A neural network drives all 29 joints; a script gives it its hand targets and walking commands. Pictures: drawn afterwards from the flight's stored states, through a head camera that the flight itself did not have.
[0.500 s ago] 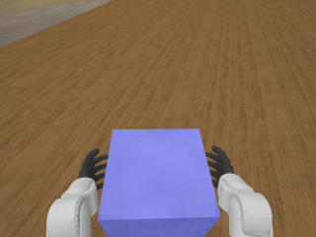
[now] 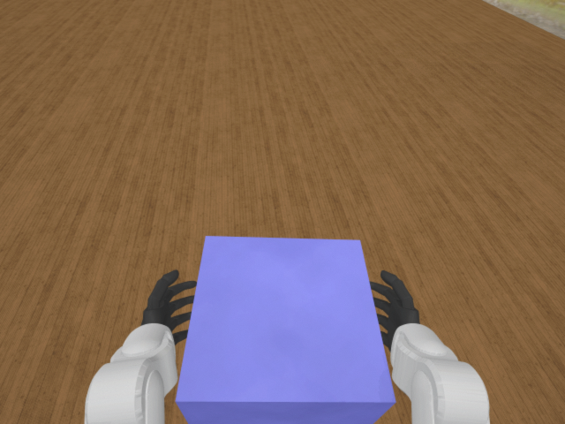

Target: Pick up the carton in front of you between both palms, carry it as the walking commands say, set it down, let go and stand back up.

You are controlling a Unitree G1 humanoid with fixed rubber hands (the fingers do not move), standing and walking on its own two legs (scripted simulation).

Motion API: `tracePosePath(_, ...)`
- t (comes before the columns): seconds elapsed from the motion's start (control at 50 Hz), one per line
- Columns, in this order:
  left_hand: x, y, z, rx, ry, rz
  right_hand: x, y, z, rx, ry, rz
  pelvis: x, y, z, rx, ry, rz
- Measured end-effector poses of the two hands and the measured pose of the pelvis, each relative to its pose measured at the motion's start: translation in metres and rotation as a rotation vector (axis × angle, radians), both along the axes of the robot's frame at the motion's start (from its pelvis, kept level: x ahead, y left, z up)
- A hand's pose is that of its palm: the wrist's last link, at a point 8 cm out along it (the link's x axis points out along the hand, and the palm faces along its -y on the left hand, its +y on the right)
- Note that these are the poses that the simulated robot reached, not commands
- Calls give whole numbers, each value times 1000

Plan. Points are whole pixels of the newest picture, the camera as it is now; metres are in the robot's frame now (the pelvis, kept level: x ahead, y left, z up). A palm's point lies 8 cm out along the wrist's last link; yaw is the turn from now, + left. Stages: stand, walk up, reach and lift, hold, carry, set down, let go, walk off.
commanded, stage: carry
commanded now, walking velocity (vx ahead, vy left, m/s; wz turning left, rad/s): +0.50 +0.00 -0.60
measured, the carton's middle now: (279, 348) +0.24 +0.00 +0.00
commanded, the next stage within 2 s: none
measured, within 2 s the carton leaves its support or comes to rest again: neither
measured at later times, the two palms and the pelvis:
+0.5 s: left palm (237, 177) +0.54 +0.06 +0.08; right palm (392, 186) +0.53 -0.24 +0.07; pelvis +0.30 -0.07 +0.00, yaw -3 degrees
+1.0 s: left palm (218, 102) +0.86 +0.12 +0.06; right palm (331, 103) +0.88 -0.17 +0.06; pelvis +0.64 -0.04 -0.01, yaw +5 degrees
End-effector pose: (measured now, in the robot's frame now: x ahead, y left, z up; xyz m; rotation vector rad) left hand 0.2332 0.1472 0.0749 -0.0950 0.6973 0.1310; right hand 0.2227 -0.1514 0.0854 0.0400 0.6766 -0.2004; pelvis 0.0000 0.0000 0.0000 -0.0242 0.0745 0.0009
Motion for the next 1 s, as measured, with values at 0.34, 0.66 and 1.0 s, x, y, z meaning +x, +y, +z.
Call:
tracePosePath(0.34,235,-74,-9,38,-59,-90,210,-73,-19,38,-59,-89,224,-51,-34,-10,-47,-105)
tracePosePath(0.66,391,-78,19,79,-50,43,408,-79,0,76,-51,40,402,-80,-2,71,-37,1)
tracePosePath(1.0,622,-24,-12,45,36,93,656,-23,-23,43,38,102,637,-42,-15,39,-42,87)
